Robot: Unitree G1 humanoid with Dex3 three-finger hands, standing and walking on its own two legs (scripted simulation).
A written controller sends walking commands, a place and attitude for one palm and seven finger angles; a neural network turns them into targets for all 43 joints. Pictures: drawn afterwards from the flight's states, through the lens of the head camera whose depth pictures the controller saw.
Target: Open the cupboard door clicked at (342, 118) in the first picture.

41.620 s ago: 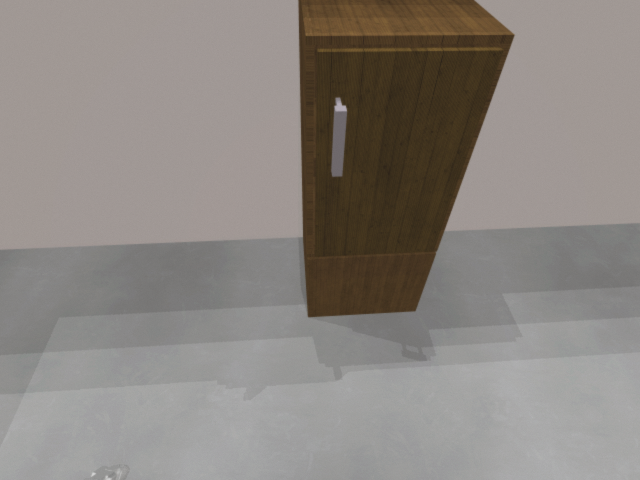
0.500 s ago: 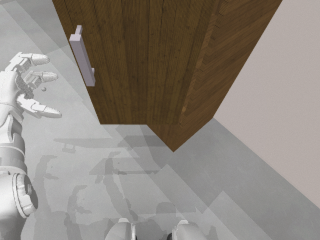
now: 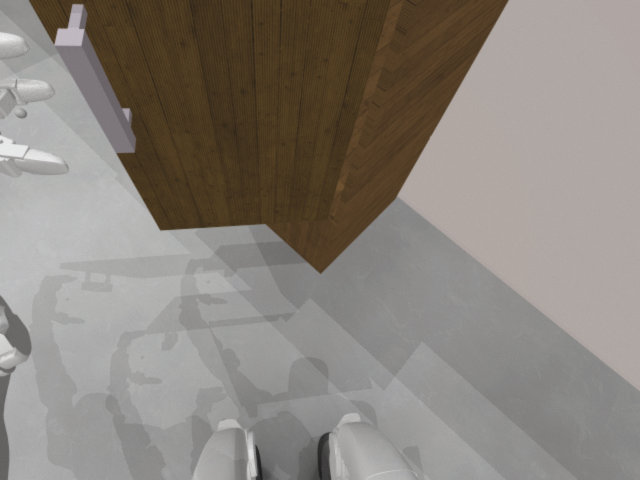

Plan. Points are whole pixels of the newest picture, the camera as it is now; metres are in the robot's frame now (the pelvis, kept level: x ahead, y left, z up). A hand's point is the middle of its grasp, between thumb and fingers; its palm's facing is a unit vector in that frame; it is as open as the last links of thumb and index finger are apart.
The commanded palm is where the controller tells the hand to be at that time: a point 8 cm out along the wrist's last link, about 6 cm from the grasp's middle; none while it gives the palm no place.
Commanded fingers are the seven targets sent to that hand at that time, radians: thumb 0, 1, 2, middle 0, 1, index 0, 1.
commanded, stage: move the hooked fingers beside the handle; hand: left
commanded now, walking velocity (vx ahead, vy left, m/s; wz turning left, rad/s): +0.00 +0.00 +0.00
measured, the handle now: (104, 86) +0.56 +0.21 +0.08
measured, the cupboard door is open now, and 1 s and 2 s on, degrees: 50 50 50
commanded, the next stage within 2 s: slide the fingers in behind the handle in 1.46 s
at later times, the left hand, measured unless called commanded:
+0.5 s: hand (11, 129) +0.49 +0.29 +0.09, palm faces +0.05 -1.00 -0.02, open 14.0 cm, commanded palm +0.47 +0.32 +0.08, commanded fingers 0.00 -0.50 0.30 -0.30 -1.20 -0.30 -1.20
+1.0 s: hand (29, 114) +0.51 +0.27 +0.09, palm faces +0.05 -1.00 -0.02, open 14.0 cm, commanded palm +0.49 +0.32 +0.08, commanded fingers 0.00 -0.50 0.30 -0.30 -1.20 -0.30 -1.20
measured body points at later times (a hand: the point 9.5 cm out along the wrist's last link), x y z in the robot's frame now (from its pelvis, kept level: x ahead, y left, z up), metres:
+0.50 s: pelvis +0.01 +0.01 +0.01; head +0.13 +0.04 +0.44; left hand +0.48 +0.34 +0.10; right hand +0.03 -0.26 -0.09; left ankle +0.02 +0.09 -0.68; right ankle +0.01 -0.12 -0.68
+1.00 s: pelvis +0.00 +0.00 +0.00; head +0.14 +0.03 +0.42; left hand +0.50 +0.33 +0.10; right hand -0.01 -0.27 -0.10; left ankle +0.02 +0.09 -0.68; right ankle +0.01 -0.12 -0.68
